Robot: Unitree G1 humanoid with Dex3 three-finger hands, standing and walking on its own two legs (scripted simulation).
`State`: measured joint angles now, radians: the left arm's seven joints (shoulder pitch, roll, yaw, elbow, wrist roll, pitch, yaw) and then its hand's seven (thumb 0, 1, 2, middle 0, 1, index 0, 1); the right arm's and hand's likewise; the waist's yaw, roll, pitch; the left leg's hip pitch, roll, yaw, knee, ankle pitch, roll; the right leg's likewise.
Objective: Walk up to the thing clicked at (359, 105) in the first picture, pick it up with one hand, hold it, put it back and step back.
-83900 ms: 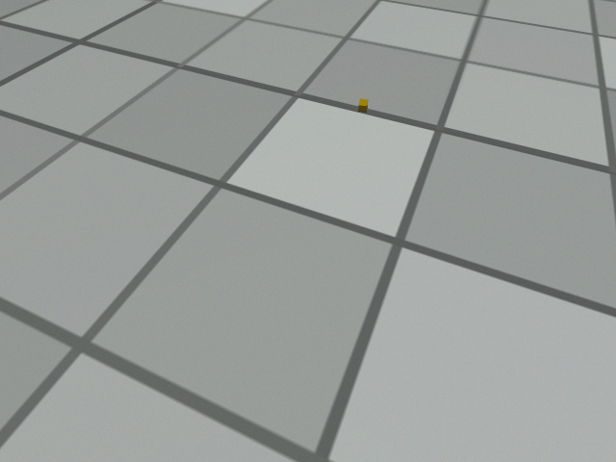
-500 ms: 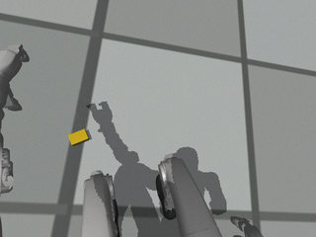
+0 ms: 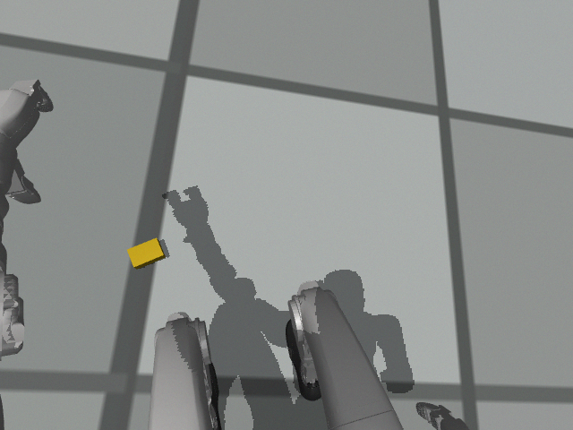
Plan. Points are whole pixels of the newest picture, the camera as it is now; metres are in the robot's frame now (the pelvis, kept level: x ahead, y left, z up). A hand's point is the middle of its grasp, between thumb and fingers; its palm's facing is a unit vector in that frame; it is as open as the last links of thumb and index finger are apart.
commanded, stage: withdraw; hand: left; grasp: from above
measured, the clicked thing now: (146, 253) +0.46 +0.22 -0.53
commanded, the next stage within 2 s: home in 0.02 s
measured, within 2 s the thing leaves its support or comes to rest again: neither
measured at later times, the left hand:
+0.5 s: hand (18, 152) +0.51 +0.28 -0.07, palm faces -0.41 -0.03 -0.91, open 13.8 cm
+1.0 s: hand (13, 155) +0.50 +0.28 -0.06, palm faces -0.42 -0.04 -0.90, open 13.5 cm
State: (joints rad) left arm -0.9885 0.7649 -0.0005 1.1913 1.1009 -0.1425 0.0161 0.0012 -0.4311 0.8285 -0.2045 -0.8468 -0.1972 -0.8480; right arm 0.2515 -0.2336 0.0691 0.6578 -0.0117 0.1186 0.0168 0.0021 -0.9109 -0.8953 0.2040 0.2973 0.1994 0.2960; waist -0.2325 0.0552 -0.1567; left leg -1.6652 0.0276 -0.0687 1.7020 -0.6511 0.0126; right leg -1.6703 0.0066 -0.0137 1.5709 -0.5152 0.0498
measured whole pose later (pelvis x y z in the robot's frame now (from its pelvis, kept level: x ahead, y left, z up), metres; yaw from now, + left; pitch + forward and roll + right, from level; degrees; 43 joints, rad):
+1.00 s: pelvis +0.00 +0.00 +0.01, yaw +0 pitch +34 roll -6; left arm -0.97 0.74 0.00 1.21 1.11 -0.15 0.07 0.00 -0.38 0.86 -0.21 -0.85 -0.20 -0.85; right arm 0.24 -0.23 0.06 0.66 -0.01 0.11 0.02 0.00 -0.91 -0.90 0.20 0.30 0.20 0.30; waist -0.22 0.05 -0.15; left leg -1.61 0.03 -0.07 1.66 -0.64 0.01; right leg -1.62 0.01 -0.02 1.53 -0.51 0.05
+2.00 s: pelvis +0.00 +0.00 +0.01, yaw +0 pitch +34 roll -6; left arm -0.97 0.74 -0.01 1.22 1.12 -0.15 0.08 0.00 -0.36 0.85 -0.22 -0.84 -0.21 -0.84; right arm 0.23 -0.25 0.06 0.66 -0.02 0.11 0.02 0.00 -0.91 -0.89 0.20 0.30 0.20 0.30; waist -0.22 0.04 -0.16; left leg -1.63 0.03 -0.07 1.67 -0.65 0.00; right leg -1.63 0.01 -0.02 1.55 -0.52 0.05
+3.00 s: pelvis +0.00 +0.00 +0.01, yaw +1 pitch +34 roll -6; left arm -0.97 0.73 -0.01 1.21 1.13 -0.14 0.09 0.00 -0.35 0.85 -0.22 -0.84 -0.21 -0.84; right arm 0.23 -0.25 0.05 0.66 -0.02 0.10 0.02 0.00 -0.91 -0.90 0.20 0.30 0.20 0.30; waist -0.22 0.04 -0.15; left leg -1.63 0.02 -0.07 1.67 -0.64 0.01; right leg -1.64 0.01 -0.02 1.55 -0.51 0.05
